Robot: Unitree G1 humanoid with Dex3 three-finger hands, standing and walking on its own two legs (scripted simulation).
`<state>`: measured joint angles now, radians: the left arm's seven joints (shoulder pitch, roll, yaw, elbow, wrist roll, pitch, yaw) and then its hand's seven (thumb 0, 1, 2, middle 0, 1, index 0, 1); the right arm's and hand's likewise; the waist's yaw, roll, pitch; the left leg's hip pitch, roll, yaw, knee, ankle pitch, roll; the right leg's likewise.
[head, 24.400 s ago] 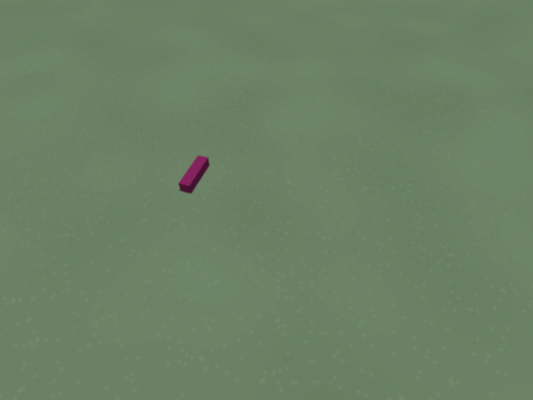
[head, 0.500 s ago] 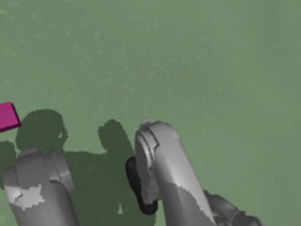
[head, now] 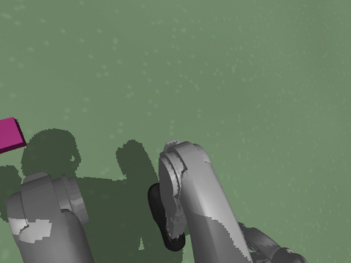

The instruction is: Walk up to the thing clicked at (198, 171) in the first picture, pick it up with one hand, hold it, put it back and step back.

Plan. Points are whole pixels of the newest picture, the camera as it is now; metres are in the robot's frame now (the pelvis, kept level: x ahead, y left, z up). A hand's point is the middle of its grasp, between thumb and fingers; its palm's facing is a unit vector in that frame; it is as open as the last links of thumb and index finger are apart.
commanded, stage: settle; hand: left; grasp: from above
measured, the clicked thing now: out of the picture +0.39 +0.34 -0.27
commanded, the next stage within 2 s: lift in 0.60 s
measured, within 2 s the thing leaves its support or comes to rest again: leaves its support in 0.06 s
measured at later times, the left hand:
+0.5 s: hand out of the picture +0.37 +0.34 -0.16, palm faces -0.42 -0.15 -0.89, open 9.4 cm
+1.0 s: hand out of the picture +0.36 +0.34 -0.09, palm faces -0.43 -0.15 -0.89, open 9.4 cm
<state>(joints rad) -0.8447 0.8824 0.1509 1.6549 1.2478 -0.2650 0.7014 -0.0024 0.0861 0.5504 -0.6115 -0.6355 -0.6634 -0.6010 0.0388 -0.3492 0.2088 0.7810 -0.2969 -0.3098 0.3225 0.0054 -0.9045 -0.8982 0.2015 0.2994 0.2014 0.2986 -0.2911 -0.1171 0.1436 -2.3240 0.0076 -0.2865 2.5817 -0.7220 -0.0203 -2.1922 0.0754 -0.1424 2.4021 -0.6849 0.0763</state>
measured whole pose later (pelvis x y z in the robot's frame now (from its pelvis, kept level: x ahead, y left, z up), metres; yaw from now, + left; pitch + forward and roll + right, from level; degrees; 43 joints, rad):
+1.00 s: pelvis -0.01 -0.01 +0.06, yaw +7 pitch +33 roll -8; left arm -0.68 0.64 0.09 1.14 1.15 -0.18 0.30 -0.01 0.05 0.57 -0.68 -0.68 -0.72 -0.60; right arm 0.16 -0.28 0.00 0.74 -0.10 -0.07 0.16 0.01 -0.92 -0.90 0.20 0.30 0.20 0.30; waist -0.15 0.02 -0.10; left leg -2.24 0.01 -0.15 2.31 -0.66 -0.02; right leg -2.15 0.02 -0.05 2.24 -0.67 0.05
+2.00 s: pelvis +0.03 +0.00 +0.36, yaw +12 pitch +17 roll -3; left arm -0.26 0.45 -0.13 0.69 1.00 -0.02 0.08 -0.01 0.06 0.56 -0.67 -0.69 -0.71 -0.60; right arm 0.22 -0.24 -0.03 0.70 0.03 -0.01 -0.05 0.01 -0.92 -0.90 0.20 0.30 0.20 0.30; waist -0.06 0.04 -0.15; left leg -1.08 0.04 -0.03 1.28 -0.50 0.00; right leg -1.04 0.00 0.01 1.23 -0.49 0.04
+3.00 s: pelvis +0.07 +0.01 +0.46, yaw +12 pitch +5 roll +0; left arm -0.27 0.39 -0.21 0.72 1.00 -0.01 0.03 -0.01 0.05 0.56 -0.69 -0.67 -0.73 -0.59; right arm 0.23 -0.25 -0.04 0.69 0.05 0.04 -0.04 0.01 -0.91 -0.90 0.20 0.30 0.20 0.30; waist -0.03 0.04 -0.05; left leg -0.43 0.03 0.03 0.66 -0.31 0.00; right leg -0.42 -0.02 0.05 0.64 -0.31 0.04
